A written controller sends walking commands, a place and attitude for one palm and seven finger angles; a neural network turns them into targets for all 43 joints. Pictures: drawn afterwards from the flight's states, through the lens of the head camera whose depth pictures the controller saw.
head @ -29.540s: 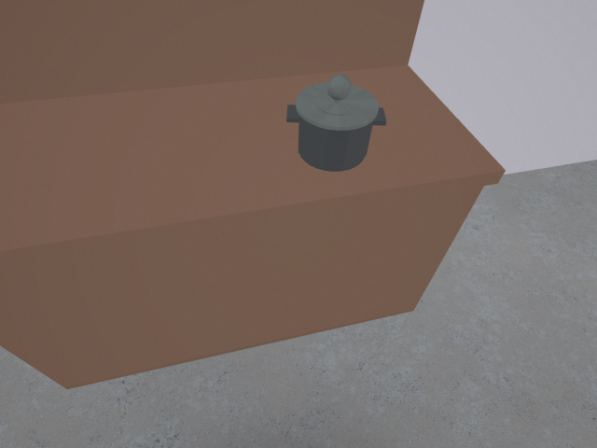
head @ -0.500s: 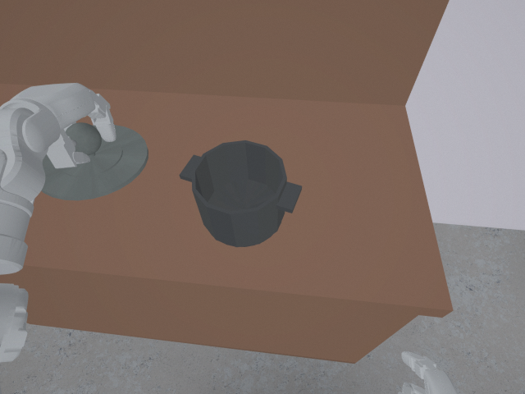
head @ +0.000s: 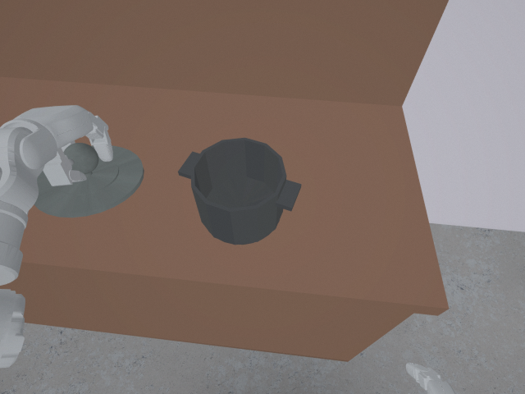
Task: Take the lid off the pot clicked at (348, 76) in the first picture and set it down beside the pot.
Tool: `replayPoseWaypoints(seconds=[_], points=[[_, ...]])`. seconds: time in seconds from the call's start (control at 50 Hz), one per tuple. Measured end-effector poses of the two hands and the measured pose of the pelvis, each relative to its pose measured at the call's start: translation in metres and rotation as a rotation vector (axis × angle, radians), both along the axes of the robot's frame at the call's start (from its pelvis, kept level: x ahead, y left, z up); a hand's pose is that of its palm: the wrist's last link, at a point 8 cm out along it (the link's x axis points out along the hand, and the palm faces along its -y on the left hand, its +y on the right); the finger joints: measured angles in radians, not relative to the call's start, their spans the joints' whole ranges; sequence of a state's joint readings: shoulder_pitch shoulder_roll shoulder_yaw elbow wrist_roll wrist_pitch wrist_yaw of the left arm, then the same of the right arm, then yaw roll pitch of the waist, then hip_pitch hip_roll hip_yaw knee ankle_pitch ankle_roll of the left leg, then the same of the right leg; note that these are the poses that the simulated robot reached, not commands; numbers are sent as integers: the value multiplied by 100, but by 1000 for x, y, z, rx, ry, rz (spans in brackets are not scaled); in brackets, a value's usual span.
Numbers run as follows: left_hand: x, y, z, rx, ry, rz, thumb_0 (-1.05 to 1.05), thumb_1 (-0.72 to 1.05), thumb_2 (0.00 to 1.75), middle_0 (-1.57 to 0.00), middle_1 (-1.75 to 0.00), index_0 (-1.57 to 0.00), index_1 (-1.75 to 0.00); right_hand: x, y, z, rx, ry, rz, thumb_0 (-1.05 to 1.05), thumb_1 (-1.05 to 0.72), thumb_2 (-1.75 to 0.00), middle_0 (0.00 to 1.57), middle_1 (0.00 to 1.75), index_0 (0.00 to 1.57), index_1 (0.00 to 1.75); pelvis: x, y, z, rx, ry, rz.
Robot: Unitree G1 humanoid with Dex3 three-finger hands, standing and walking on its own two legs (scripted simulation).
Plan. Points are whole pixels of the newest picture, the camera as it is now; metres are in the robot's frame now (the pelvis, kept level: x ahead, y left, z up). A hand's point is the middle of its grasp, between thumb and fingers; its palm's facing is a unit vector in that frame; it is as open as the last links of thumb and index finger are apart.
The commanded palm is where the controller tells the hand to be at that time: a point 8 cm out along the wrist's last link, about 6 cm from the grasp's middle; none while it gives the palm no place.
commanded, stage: lower the lid onto the table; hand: left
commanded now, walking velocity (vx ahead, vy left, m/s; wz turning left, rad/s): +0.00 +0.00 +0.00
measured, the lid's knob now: (81, 158) +0.43 +0.31 +0.10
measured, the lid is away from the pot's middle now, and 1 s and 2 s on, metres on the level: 0.25 0.25 0.25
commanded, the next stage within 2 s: open the fingers wide in 1.62 s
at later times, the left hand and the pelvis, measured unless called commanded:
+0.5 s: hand (85, 167) +0.43 +0.30 +0.08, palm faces -0.45 -0.04 -0.89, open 7.5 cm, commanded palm +0.44 +0.30 +0.16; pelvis +0.01 +0.02 +0.00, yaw -1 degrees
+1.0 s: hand (90, 179) +0.43 +0.31 +0.05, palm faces -0.48 -0.07 -0.88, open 7.5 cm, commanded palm +0.44 +0.31 +0.12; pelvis +0.02 +0.02 +0.00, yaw -1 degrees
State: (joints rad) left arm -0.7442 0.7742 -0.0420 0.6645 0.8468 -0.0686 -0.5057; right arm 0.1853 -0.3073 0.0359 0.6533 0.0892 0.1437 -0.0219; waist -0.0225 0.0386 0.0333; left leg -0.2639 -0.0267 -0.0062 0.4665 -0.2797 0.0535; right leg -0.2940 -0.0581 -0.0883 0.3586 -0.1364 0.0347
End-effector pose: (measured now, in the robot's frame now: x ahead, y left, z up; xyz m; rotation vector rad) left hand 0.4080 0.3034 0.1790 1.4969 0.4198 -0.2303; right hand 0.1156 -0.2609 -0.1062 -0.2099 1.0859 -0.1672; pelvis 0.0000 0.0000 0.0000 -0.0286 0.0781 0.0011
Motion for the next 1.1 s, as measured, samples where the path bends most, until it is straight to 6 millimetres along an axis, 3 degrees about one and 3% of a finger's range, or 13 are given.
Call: replayPoseWaypoints(seconds=[0.32,0.56,0.7,1.1], points=[[11,8,-25,-14,39,-31,1,16,93,-72,-79,-75,-81,-18,5,-4,-19,58,-38,1,-90,-90,21,30,20,30,4,9,-1,-5,25,-8],[29,0,-38,-6,36,-88,2,16,92,-71,-79,-75,-81,-29,10,-6,-19,95,-78,0,-90,-90,21,30,20,30,13,18,-1,-8,49,-17],[35,1,-49,-16,45,-79,2,16,92,-71,-79,-75,-82,-27,14,-7,-1,103,-90,0,-90,-90,21,30,20,30,18,20,-2,-8,60,-24],[28,11,-76,-26,89,-79,2,16,92,-71,-79,-75,-81,-12,11,-7,-25,108,-70,0,-90,-90,21,30,20,30,25,19,-3,-12,81,-14]])
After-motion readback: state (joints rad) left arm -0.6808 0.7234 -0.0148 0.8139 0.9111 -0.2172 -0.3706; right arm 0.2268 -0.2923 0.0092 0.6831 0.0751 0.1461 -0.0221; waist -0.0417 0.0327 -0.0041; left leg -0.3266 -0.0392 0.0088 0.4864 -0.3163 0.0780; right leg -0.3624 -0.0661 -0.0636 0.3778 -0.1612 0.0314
